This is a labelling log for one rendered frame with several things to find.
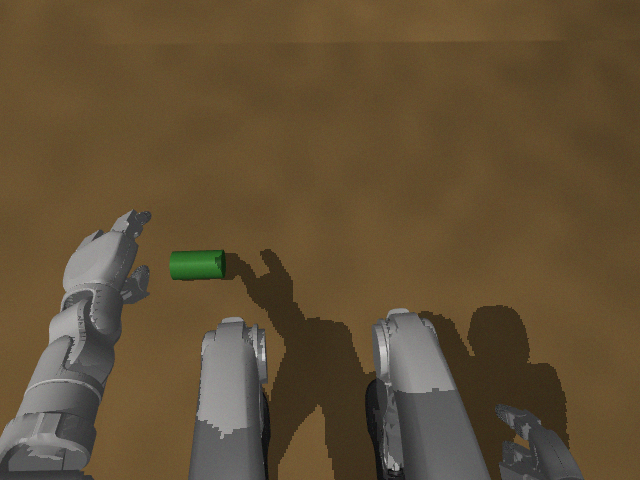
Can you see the right robot foot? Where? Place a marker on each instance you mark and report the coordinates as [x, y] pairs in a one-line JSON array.
[[376, 431]]

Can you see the can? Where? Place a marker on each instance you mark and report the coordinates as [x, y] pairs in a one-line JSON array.
[[205, 264]]

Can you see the right robot hand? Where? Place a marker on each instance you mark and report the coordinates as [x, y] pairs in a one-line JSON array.
[[548, 457]]

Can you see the left robot hand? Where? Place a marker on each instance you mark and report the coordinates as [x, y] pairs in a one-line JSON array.
[[107, 258]]

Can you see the left robot arm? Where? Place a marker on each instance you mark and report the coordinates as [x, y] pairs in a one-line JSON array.
[[53, 433]]

